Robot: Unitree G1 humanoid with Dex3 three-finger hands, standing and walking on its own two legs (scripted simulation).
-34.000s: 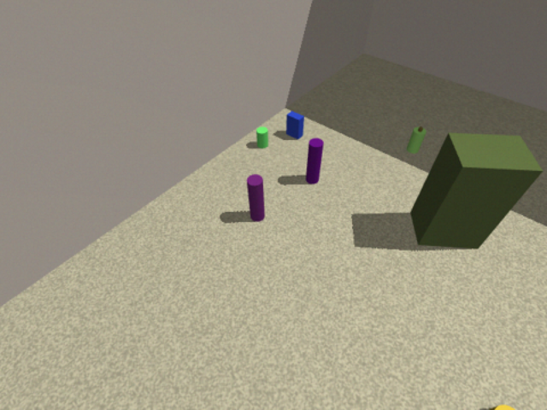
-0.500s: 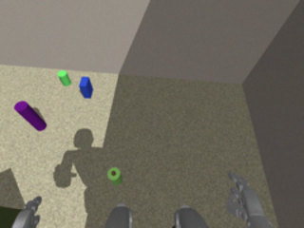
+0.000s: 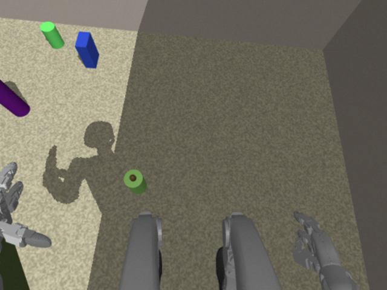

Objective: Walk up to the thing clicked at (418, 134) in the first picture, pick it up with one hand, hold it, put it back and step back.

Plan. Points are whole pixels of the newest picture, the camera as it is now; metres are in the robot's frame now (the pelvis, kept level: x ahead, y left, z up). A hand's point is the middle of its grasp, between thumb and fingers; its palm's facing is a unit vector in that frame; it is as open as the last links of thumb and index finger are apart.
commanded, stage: go down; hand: left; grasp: from the side
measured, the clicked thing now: (135, 181) +0.43 +0.21 -0.47
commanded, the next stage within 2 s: approach in 1.66 s
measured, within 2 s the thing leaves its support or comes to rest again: neither
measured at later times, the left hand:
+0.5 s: hand (32, 191) +0.32 +0.37 -0.12, palm faces +0.15 -0.97 -0.18, open 17.1 cm
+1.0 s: hand (34, 186) +0.34 +0.39 -0.15, palm faces +0.16 -0.98 -0.15, open 17.1 cm
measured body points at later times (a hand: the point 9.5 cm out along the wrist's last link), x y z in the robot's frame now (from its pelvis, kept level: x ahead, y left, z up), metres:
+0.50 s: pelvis -0.03 +0.00 -0.09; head +0.16 +0.04 +0.31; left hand +0.31 +0.42 -0.11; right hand +0.12 -0.28 -0.20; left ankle +0.05 +0.13 -0.52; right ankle +0.05 -0.14 -0.52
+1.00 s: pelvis -0.04 +0.00 -0.15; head +0.16 +0.05 +0.25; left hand +0.33 +0.44 -0.14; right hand +0.11 -0.28 -0.26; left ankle +0.05 +0.13 -0.52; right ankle +0.05 -0.14 -0.52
